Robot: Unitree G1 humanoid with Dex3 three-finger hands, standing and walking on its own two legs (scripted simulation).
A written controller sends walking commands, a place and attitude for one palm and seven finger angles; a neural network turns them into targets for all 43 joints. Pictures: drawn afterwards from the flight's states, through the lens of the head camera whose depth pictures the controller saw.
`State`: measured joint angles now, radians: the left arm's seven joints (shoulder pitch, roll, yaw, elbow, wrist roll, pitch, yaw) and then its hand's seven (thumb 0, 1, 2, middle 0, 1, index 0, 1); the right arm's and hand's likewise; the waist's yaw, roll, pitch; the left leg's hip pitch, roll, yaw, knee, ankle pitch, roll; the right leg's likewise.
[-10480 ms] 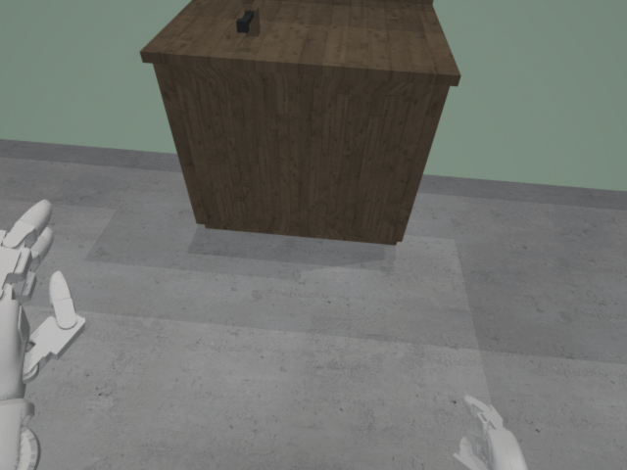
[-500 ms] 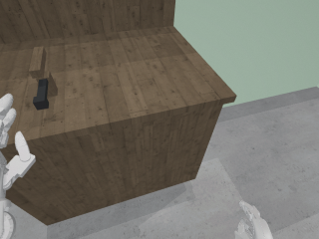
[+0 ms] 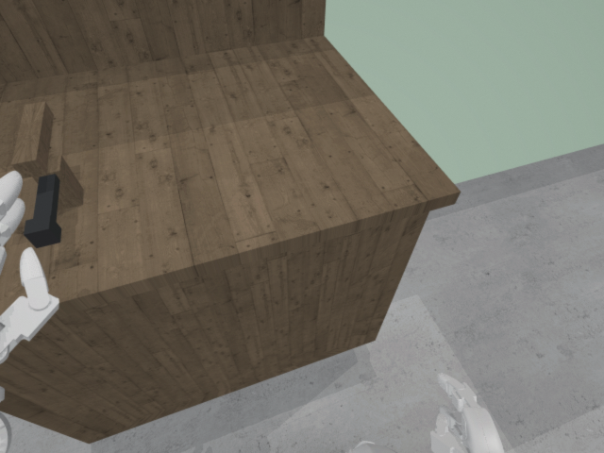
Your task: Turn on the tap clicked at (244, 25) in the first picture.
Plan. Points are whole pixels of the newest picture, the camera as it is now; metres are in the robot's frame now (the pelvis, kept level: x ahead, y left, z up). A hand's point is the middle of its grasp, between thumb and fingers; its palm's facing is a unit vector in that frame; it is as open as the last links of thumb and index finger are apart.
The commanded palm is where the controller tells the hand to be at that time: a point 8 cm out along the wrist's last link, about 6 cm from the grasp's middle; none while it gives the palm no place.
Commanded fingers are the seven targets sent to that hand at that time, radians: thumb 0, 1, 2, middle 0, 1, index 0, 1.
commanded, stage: come to a stop and stand still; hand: left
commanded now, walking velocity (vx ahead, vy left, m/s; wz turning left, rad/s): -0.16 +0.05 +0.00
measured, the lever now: (43, 231) +0.35 +0.35 +0.11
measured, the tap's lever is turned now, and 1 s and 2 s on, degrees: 0 0 0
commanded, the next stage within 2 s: look again from close up in 1.42 s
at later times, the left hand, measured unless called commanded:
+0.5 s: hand (9, 265) +0.25 +0.30 +0.18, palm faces +0.48 -0.81 -0.33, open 7.4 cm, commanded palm +0.20 +0.32 +0.18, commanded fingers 0.00 0.90 0.90 -0.20 -0.30 -0.20 -0.30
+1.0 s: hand (31, 265) +0.27 +0.30 +0.16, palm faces +0.34 -0.86 -0.38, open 7.4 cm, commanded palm +0.21 +0.34 +0.18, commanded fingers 0.00 0.90 0.90 -0.20 -0.30 -0.20 -0.30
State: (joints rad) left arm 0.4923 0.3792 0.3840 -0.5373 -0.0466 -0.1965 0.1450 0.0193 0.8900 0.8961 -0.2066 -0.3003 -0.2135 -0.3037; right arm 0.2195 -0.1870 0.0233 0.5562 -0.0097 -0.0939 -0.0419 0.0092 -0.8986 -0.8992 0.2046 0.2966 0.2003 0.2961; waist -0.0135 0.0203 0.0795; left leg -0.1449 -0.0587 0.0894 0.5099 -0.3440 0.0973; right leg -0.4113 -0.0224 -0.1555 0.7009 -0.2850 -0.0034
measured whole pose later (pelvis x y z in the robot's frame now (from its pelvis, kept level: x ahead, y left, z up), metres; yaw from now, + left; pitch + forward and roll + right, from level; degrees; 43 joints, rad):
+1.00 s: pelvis +0.04 +0.06 +0.00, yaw -1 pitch -1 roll -1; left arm 0.43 0.34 0.34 -0.45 -0.03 -0.20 0.10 0.02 0.90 0.90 -0.20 -0.30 -0.21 -0.30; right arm 0.24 -0.23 -0.01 0.57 0.02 -0.15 -0.02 0.01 -0.90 -0.90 0.20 0.30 0.20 0.30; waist 0.01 -0.01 0.07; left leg -0.27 0.03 0.07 0.51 -0.22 0.02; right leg -0.25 -0.05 -0.04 0.44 -0.17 0.04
